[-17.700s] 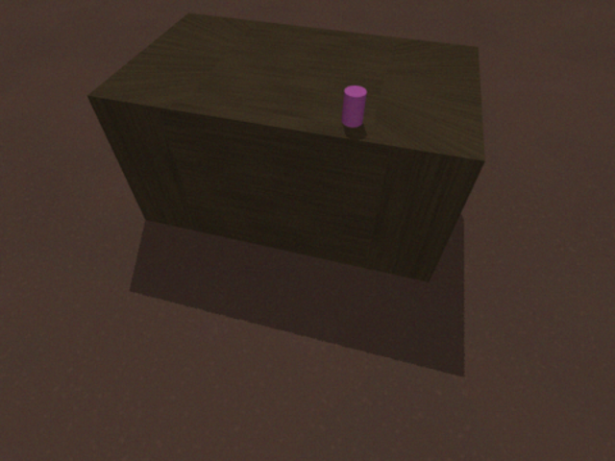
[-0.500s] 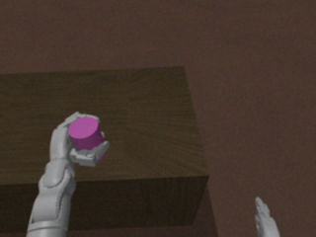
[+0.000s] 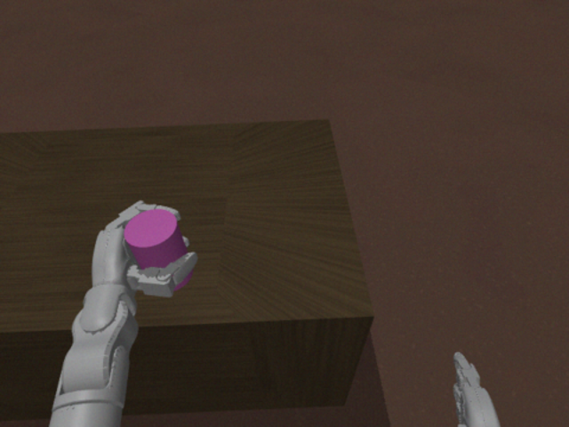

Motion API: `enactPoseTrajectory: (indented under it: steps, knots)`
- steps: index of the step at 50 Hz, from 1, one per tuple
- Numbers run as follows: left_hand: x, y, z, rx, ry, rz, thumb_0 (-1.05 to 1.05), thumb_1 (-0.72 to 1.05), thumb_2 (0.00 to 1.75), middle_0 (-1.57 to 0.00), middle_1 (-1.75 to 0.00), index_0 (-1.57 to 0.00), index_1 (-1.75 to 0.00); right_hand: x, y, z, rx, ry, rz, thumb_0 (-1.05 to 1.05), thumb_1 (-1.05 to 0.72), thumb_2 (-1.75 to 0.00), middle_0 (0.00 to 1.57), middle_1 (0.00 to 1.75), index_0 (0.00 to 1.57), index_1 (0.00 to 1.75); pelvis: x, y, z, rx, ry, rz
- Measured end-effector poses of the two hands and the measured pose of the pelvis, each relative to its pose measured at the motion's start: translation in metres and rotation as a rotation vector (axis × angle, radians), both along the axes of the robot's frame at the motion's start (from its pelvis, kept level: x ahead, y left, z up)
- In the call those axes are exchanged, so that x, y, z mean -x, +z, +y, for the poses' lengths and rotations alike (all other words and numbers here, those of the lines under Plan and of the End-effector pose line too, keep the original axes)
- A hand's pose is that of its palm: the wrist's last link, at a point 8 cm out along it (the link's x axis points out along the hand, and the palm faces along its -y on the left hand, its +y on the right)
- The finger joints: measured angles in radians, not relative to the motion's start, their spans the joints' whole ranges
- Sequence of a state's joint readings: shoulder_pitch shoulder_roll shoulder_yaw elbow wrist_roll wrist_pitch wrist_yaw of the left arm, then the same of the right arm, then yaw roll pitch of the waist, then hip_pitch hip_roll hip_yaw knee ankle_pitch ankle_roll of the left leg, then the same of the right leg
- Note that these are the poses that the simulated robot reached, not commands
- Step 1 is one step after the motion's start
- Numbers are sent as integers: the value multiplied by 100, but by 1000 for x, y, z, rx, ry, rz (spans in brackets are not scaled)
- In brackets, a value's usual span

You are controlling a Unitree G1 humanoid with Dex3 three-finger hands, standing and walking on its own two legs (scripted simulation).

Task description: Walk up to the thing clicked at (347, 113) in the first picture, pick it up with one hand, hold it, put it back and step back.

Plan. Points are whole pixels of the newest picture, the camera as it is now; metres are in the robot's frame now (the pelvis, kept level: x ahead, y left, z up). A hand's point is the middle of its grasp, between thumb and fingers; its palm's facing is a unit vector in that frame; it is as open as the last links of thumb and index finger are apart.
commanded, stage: crouch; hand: left
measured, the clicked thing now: (161, 252) +0.33 +0.17 +0.11
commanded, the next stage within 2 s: lower in 0.88 s
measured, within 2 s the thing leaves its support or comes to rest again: rests again in 1.96 s
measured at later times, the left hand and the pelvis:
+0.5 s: hand (170, 255) +0.39 +0.19 +0.02, palm faces +0.14 -0.99 +0.00, open 8.9 cm; pelvis -0.02 +0.00 -0.02, yaw -1 degrees
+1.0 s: hand (174, 253) +0.42 +0.20 -0.01, palm faces +0.15 -0.99 +0.00, open 8.9 cm; pelvis -0.02 +0.01 -0.05, yaw -1 degrees
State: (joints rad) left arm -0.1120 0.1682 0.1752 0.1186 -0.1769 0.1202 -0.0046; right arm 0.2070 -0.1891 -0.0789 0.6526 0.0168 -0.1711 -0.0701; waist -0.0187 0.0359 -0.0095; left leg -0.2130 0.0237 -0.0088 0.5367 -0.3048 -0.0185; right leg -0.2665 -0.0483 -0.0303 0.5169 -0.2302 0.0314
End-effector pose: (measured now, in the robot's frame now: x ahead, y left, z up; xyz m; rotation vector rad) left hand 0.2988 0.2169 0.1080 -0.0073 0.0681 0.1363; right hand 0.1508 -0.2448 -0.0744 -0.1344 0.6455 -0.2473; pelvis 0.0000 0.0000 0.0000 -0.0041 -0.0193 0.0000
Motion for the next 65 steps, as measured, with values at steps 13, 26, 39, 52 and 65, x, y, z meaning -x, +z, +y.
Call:
enactPoseTrajectory:
  steps: [13,26,39,52,65]
  knots:
    - [-28,-56,23,1,25,65,1,-30,116,-74,-110,-78,-112,21,-5,-11,51,-14,59,-1,54,-5,6,5,5,5,14,-9,-1,0,-4,66]
    - [-60,-85,28,5,6,26,1,-30,116,-74,-110,-78,-112,27,6,-15,127,2,19,-1,52,-5,6,5,5,5,20,-25,5,9,-10,154]
    - [-77,-114,35,-4,13,24,1,-30,117,-74,-110,-78,-112,31,4,-3,136,50,19,-1,51,-6,6,5,5,5,21,-40,11,17,-16,223]
    - [-92,-123,37,-3,18,1,1,-30,117,-74,-110,-78,-112,27,7,1,149,85,-2,-1,51,-6,6,5,6,5,17,-52,8,23,-10,266]
    - [-92,-172,37,-2,15,48,1,-30,117,-74,-110,-78,-112,27,-2,0,174,113,37,-1,51,-6,6,5,6,5,19,-68,5,25,-11,330]
